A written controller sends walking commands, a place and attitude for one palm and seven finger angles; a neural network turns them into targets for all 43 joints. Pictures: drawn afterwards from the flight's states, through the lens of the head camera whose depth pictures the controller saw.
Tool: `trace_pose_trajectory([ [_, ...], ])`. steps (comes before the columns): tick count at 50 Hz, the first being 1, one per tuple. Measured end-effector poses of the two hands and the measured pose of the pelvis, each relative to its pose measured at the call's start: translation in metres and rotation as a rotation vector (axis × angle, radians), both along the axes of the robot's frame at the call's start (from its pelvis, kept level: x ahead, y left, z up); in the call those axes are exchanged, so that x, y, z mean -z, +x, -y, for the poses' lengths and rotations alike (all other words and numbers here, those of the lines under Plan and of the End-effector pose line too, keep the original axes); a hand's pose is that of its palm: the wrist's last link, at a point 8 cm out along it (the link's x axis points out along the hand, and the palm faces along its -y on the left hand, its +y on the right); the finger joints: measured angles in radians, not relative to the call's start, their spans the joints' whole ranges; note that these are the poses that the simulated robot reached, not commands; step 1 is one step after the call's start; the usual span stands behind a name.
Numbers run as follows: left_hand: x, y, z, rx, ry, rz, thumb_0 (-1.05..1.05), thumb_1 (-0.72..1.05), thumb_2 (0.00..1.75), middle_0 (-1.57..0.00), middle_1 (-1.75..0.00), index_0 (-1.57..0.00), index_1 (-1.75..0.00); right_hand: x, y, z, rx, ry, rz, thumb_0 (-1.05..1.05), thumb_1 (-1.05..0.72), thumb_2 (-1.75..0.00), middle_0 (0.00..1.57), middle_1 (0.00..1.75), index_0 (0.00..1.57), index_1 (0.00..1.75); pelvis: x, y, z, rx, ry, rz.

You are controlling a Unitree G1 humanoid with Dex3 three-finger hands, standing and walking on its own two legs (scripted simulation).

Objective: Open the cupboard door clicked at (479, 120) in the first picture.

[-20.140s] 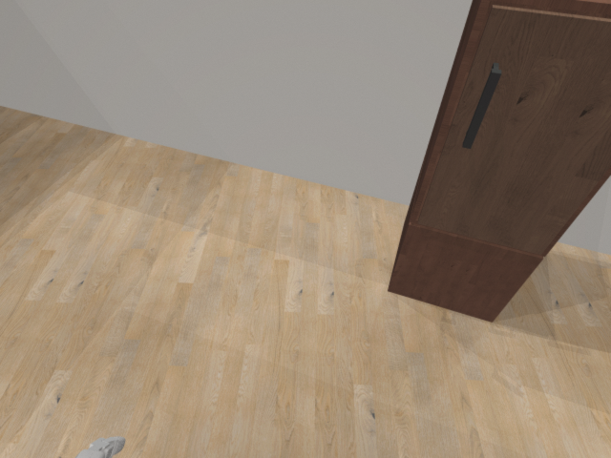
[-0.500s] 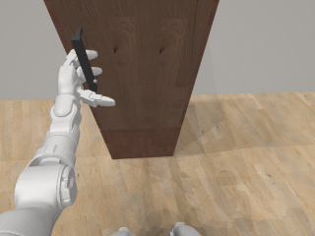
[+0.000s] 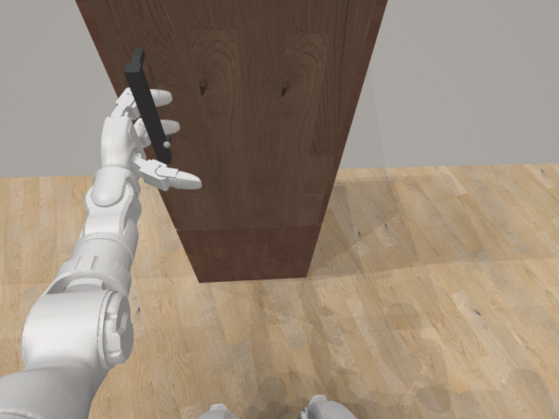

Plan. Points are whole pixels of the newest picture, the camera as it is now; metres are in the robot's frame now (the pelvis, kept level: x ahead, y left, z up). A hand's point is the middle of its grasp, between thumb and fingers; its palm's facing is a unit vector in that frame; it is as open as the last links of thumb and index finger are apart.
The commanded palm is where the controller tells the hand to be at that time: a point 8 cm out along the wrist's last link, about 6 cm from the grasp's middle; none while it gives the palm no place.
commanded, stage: close the thumb around the handle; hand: left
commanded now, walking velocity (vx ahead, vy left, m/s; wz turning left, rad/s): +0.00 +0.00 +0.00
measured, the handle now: (153, 112) +0.54 +0.16 +0.11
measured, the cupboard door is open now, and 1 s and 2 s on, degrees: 0 1 47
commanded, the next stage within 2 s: pull the door open along its arc in 0.76 s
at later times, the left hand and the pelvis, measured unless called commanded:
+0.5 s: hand (167, 143) +0.49 +0.14 +0.10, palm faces +0.00 -1.00 +0.00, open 8.8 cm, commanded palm +0.46 +0.19 +0.10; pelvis +0.01 +0.01 +0.00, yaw +0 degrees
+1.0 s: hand (166, 145) +0.48 +0.14 +0.10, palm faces +0.00 -1.00 +0.00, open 5.6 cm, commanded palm +0.44 +0.19 +0.10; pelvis +0.00 +0.01 +0.00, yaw -1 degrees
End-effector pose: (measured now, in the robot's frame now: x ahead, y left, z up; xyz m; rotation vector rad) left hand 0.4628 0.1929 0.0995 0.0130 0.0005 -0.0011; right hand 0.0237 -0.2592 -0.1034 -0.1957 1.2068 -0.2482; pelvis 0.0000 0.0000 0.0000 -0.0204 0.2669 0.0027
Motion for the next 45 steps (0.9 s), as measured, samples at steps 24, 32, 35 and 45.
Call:
trace_pose_trajectory([
  [24,0.002,0.005,0.0,-0.002,-0.005,-0.009,-0.01,0.2,0.6,-0.35,-1.28,-0.34,-1.27,0.003,0.001,-0.011,0.01,0.024,-0.017,0.0,-0.9,-0.9,0.2,0.3,0.2,0.3,0.0,0.008,-0.005,0.005,-0.002,-0.007],
  [32,0.001,0.003,-0.001,-0.003,-0.003,0.007,0.0,0.63,0.79,-0.38,-1.32,-0.37,-1.32,0.001,0.006,-0.009,0.005,0.016,-0.004,0.0,-0.9,-0.9,0.2,0.3,0.2,0.3,0.0,0.007,-0.005,0.006,-0.003,-0.005],
  [35,0.001,0.002,-0.002,-0.001,-0.005,0.005,0.01,0.74,0.83,-0.38,-1.33,-0.37,-1.33,0.001,0.007,-0.008,0.004,0.013,0.0,0.0,-0.9,-0.9,0.2,0.3,0.2,0.3,-0.001,0.007,-0.006,0.005,-0.003,-0.003],
  [45,0.001,0.002,-0.002,0.003,-0.013,0.004,0.01,0.75,0.83,-0.37,-1.35,-0.37,-1.34,-0.001,0.006,-0.007,0.0,0.001,0.006,0.0,-0.9,-0.9,0.2,0.3,0.2,0.3,0.0,0.004,-0.006,0.004,-0.004,-0.004],
])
